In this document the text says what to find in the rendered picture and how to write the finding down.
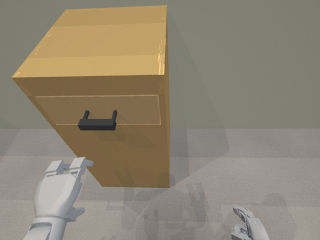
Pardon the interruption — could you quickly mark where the left robot hand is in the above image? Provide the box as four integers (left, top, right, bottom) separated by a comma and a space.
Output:
33, 157, 94, 223

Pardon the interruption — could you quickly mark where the right robot hand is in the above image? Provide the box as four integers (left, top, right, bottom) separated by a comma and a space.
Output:
231, 205, 270, 240

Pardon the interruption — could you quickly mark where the robot left forearm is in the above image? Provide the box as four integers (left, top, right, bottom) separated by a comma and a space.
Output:
23, 215, 67, 240

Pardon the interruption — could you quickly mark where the handle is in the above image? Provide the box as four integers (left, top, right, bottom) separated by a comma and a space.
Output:
78, 110, 117, 131

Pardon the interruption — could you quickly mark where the cabinet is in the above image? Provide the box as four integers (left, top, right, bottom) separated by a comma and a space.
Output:
11, 5, 170, 188

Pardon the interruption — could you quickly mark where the drawer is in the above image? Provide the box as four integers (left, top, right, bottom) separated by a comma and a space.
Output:
35, 94, 160, 124

